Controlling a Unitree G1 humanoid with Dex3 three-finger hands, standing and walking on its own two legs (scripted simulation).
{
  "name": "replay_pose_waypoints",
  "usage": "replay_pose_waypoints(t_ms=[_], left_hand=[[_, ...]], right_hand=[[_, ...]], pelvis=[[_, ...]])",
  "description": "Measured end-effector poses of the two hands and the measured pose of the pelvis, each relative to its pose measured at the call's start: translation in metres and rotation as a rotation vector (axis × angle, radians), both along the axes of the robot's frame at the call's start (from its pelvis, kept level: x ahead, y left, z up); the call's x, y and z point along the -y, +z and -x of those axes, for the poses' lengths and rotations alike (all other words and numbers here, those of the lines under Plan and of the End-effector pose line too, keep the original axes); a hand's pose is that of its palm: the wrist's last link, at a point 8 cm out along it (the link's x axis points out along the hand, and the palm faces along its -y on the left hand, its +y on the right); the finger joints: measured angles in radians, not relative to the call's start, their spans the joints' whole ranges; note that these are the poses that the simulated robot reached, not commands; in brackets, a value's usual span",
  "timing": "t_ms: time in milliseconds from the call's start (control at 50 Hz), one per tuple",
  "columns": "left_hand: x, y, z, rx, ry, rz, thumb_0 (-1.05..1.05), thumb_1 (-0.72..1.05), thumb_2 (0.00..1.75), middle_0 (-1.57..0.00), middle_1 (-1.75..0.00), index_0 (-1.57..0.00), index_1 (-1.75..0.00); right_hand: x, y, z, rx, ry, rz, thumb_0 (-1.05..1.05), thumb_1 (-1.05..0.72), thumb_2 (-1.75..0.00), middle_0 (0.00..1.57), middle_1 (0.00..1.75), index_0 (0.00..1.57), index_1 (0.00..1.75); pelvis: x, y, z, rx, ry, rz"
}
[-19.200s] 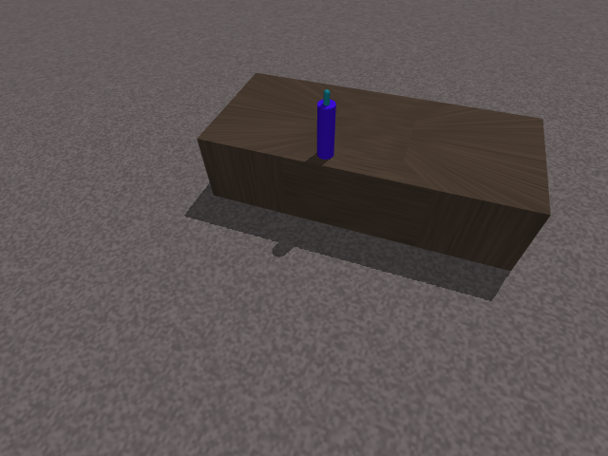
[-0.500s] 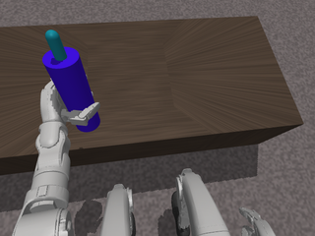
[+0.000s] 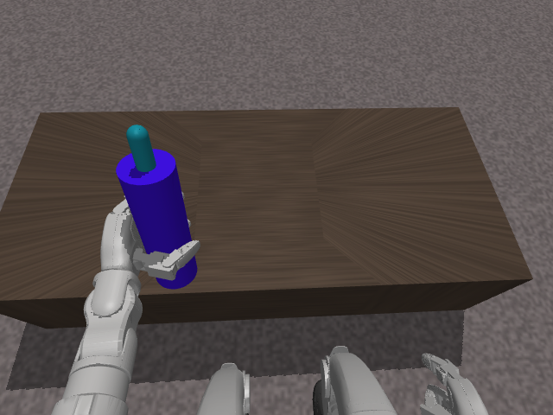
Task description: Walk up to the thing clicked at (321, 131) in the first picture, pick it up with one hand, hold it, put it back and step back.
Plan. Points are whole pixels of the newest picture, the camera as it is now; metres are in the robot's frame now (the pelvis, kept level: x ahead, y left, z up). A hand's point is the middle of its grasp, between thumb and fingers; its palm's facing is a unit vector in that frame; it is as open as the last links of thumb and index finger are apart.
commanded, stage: lift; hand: left
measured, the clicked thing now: (160, 214) +0.38 +0.16 +0.05
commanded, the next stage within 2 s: hold in 0.84 s
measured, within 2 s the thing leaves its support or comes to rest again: neither
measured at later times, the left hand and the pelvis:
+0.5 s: hand (160, 227) +0.36 +0.16 +0.06, palm faces +0.02 -1.00 -0.01, open 9.6 cm; pelvis +0.02 +0.00 +0.04, yaw +0 degrees
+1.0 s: hand (156, 229) +0.34 +0.16 +0.08, palm faces +0.00 -1.00 -0.01, open 9.6 cm; pelvis +0.02 +0.00 +0.06, yaw +0 degrees
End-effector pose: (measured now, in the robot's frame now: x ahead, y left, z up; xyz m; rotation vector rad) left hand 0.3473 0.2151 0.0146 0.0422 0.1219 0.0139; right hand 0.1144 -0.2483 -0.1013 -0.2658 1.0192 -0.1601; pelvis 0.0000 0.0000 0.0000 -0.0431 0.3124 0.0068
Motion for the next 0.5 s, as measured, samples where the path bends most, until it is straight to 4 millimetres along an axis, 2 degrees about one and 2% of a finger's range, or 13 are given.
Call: replay_pose_waypoints(t_ms=[220,500], left_hand=[[0.003,0.028,0.002,0.011,0.019,0.015,0.04,-0.28,1.10,-0.79,-1.07,-0.69,-1.03],[0.002,0.045,0.011,0.000,0.005,0.031,0.04,-0.28,1.11,-0.79,-1.07,-0.69,-1.03]], right_hand=[[-0.009,0.022,-0.009,0.036,-0.006,-0.018,0.01,-0.91,-0.90,0.20,0.30,0.20,0.30],[-0.006,0.041,-0.007,0.030,-0.027,-0.009,0.01,-0.91,-0.90,0.20,0.30,0.20,0.30]], pelvis=[[0.000,0.021,-0.008,0.058,-0.003,-0.008],[0.001,0.041,-0.018,0.109,-0.007,-0.012]])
